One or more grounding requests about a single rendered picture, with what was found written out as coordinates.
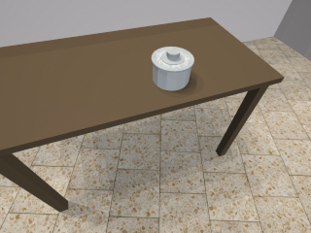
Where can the pot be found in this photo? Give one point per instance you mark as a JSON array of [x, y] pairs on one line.
[[170, 81]]

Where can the table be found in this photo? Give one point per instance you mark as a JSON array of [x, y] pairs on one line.
[[63, 88]]

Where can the knob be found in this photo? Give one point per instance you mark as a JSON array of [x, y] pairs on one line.
[[173, 53]]

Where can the lid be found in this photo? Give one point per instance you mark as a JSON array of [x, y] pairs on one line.
[[169, 65]]

